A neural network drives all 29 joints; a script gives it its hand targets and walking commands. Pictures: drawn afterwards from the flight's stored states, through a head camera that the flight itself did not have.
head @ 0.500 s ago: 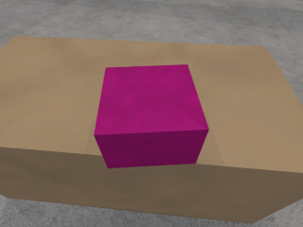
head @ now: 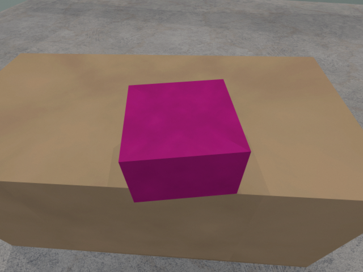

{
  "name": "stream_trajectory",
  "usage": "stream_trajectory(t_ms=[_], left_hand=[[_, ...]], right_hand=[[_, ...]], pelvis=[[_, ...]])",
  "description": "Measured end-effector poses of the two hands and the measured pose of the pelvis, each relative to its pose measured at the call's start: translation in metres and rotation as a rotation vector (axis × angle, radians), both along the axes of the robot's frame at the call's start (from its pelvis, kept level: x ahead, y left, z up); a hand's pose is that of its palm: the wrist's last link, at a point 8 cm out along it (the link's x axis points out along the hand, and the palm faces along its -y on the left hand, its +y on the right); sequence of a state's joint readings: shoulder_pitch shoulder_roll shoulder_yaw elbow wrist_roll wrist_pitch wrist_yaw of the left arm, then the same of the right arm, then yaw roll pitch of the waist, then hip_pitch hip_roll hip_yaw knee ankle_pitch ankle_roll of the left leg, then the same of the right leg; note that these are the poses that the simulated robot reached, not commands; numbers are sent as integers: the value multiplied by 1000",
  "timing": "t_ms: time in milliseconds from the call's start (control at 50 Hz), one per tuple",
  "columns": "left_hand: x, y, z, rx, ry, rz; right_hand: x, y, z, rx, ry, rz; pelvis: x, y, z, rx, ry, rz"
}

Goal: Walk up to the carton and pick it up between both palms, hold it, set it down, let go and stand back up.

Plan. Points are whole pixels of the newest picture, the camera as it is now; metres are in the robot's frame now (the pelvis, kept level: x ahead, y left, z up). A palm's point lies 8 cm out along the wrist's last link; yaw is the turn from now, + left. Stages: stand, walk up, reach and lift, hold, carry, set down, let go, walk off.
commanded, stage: stand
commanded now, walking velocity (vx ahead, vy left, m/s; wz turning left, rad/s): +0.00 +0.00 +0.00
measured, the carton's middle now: (180, 137) +0.46 +0.03 +0.02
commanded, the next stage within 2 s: none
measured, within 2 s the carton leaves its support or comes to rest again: neither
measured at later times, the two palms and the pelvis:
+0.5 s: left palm out of the picture -0.02 +0.21 -0.15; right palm out of the picture -0.02 -0.18 -0.15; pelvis +0.00 +0.02 +0.00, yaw -1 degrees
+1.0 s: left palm out of the picture +0.00 +0.22 -0.15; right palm out of the picture -0.01 -0.17 -0.15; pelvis +0.02 +0.02 +0.00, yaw -1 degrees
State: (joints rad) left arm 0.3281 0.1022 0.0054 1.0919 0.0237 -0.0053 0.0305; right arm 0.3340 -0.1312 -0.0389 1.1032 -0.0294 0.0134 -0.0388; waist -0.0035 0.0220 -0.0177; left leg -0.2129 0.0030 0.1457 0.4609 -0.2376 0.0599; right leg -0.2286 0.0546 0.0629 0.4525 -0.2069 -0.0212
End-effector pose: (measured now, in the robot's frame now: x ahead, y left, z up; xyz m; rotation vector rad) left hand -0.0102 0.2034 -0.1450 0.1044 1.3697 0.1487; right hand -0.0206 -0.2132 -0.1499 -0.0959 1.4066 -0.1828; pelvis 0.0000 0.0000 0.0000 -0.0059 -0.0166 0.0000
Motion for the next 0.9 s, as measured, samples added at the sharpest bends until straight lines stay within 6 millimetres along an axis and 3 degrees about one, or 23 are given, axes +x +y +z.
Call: stream_trajectory(t_ms=[260, 520, 700, 900], left_hand=[[-8, 9, -2, -1, 52, 2], [-14, 4, -3, -14, 94, -2], [-17, 1, -6, -38, 122, 7], [-2, 10, -6, -24, 111, 3]], right_hand=[[-16, 20, -1, 14, 51, -23], [-1, 38, -5, 46, 33, -27], [2, 39, -1, 31, 41, -29], [8, 37, 0, 18, 34, -38]], pelvis=[[0, 12, 0, 12, 0, -5], [5, 17, 0, 5, -13, -9], [12, 22, 0, 6, -8, -10], [20, 24, 0, 15, -15, -17]])
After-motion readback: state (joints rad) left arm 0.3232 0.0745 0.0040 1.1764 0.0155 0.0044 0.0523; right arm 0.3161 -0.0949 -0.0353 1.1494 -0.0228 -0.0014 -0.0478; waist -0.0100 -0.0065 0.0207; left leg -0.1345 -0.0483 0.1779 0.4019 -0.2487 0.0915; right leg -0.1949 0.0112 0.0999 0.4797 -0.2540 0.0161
